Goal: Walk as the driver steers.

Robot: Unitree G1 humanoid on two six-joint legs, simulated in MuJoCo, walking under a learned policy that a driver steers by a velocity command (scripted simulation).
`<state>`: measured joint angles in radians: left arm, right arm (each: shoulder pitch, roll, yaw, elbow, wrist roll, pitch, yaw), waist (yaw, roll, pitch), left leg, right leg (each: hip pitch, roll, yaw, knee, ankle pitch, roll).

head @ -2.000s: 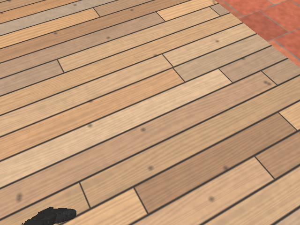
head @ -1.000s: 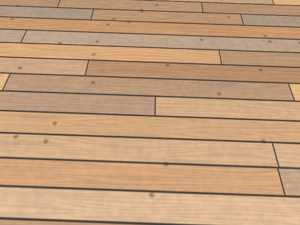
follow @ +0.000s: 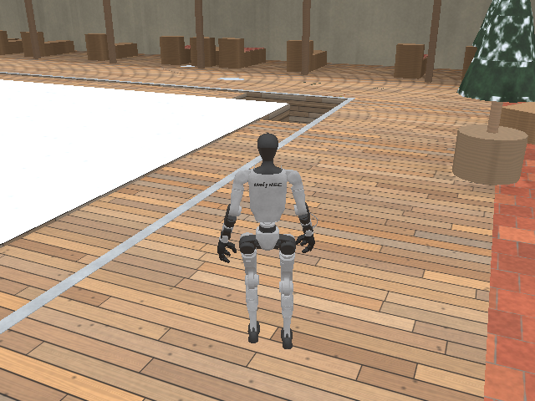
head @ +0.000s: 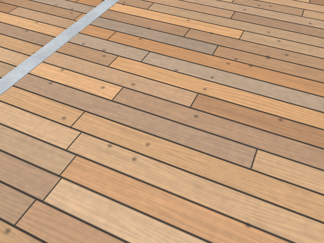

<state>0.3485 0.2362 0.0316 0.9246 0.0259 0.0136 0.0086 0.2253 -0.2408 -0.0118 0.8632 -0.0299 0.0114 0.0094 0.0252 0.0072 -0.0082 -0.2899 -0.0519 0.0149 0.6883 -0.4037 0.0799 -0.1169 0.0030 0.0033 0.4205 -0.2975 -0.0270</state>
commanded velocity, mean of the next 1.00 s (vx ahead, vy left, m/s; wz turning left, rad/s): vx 0.44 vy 0.00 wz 0.01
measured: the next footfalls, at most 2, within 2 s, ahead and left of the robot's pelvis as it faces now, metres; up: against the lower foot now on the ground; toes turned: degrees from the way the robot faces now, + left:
left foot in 0.14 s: +0.08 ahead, +0.10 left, +0.00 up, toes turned +1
right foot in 0.62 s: +0.41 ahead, -0.09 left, +0.00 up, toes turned -4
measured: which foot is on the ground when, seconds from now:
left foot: up 0.00-0.12, down 0.14-0.62, up 0.64-1.00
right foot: down 0.00-0.14, up 0.16-0.60, down 0.62-1.00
